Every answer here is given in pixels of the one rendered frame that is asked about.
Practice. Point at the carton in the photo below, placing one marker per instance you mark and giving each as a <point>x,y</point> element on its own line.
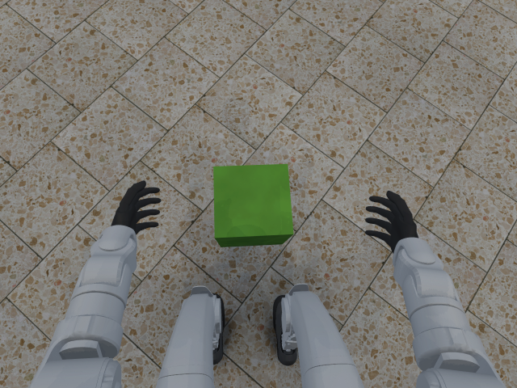
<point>252,205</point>

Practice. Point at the left robot hand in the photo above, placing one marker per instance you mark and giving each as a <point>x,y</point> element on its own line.
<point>127,215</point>

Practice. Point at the robot left thigh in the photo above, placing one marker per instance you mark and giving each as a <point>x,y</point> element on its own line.
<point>188,362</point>

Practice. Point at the right robot hand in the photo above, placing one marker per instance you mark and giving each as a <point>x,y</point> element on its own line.
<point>400,216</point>

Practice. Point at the left robot forearm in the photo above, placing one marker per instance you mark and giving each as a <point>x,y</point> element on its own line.
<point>92,325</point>

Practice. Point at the right robot forearm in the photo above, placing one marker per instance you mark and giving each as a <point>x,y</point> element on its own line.
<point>442,336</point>

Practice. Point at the left robot foot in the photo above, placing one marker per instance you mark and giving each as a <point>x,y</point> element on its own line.
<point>218,352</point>

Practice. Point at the robot right upper arm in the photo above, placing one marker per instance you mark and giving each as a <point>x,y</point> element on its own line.
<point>447,378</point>

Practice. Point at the robot left upper arm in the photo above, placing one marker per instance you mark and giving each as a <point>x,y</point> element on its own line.
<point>99,372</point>

